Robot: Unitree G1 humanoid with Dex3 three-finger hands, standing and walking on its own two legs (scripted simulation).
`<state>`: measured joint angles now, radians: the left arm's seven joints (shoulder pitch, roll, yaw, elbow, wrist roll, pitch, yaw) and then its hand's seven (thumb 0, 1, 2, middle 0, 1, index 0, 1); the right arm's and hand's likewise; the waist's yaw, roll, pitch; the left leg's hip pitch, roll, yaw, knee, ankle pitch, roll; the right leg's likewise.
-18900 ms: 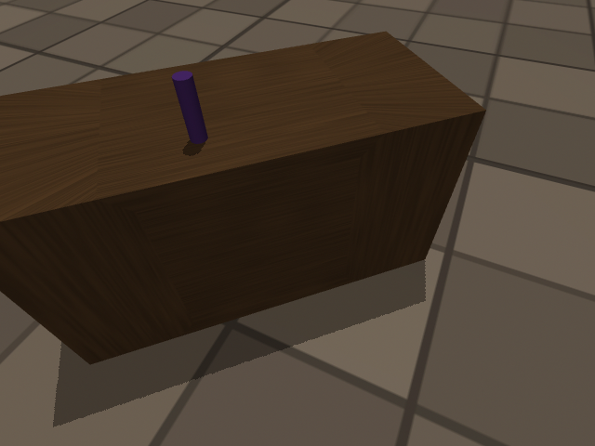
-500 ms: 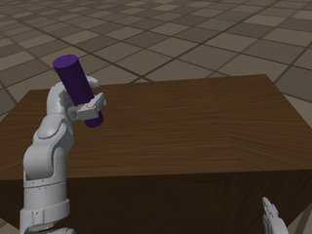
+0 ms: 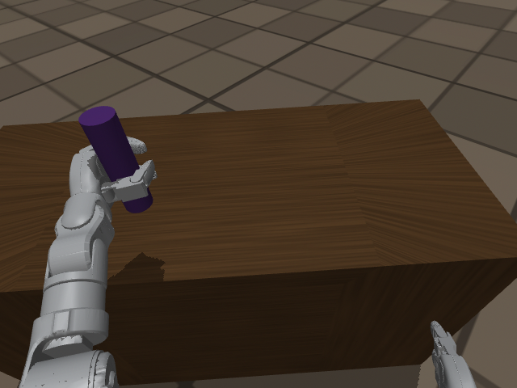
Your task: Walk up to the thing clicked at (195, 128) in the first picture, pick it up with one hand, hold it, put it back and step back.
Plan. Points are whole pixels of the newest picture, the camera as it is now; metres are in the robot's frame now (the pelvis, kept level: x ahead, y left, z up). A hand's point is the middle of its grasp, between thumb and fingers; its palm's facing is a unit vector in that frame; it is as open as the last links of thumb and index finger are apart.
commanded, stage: crouch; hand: left
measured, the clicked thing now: (121, 164) +0.41 +0.21 +0.17
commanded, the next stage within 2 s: lower in 0.80 s
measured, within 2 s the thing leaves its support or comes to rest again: rests again in 1.86 s
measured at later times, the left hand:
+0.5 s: hand (135, 175) +0.45 +0.21 +0.12, palm faces +0.18 -0.98 +0.01, open 5.8 cm
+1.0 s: hand (137, 178) +0.47 +0.23 +0.09, palm faces +0.18 -0.98 +0.01, open 5.8 cm
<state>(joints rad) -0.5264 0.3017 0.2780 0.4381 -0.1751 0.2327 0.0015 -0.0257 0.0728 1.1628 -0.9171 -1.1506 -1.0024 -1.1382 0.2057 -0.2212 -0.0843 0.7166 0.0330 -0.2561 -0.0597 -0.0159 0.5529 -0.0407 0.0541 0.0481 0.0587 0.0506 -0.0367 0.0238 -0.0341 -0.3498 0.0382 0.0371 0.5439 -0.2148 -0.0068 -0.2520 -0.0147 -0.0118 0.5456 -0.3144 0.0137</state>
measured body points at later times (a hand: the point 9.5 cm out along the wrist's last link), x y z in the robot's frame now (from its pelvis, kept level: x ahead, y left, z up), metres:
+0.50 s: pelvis +0.01 +0.01 +0.00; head +0.03 +0.02 +0.44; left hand +0.43 +0.27 +0.12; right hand +0.15 -0.26 -0.08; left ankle +0.04 +0.12 -0.73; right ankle -0.02 -0.13 -0.73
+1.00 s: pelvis +0.01 +0.02 -0.02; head +0.06 +0.03 +0.42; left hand +0.45 +0.28 +0.09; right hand +0.15 -0.25 -0.08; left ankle +0.04 +0.12 -0.73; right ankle -0.02 -0.13 -0.73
